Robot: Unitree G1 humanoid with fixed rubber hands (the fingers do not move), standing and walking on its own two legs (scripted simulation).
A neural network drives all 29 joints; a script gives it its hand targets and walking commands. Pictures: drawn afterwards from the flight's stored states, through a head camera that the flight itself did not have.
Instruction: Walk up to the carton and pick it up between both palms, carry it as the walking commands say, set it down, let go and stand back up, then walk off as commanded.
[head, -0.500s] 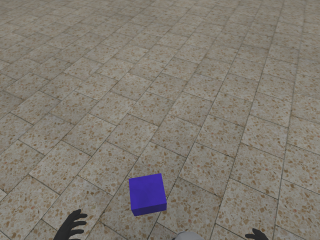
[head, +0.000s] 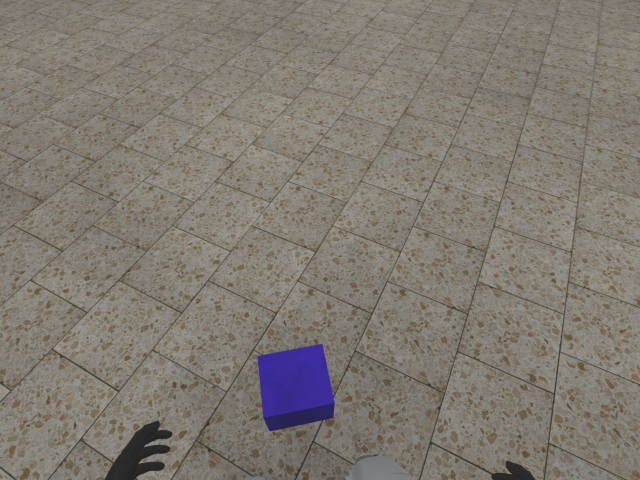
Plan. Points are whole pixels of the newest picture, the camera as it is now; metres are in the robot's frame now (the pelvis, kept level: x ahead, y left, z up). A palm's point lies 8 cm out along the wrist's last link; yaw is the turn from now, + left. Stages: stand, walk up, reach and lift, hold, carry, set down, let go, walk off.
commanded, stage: walk up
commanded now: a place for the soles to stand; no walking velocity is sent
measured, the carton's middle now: (296, 387) +0.42 +0.09 -0.68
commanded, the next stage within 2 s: reach and lift in 0.46 s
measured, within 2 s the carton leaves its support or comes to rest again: neither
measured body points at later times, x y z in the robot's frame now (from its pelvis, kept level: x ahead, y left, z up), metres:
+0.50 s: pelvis +0.00 +0.00 +0.00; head +0.02 -0.02 +0.44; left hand +0.14 +0.25 -0.11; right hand +0.10 -0.27 -0.13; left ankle -0.01 +0.07 -0.72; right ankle +0.08 -0.11 -0.72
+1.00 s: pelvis +0.01 -0.03 -0.04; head +0.13 +0.01 +0.40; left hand +0.20 +0.27 -0.14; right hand +0.25 -0.20 -0.15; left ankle -0.01 +0.07 -0.72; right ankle +0.08 -0.11 -0.72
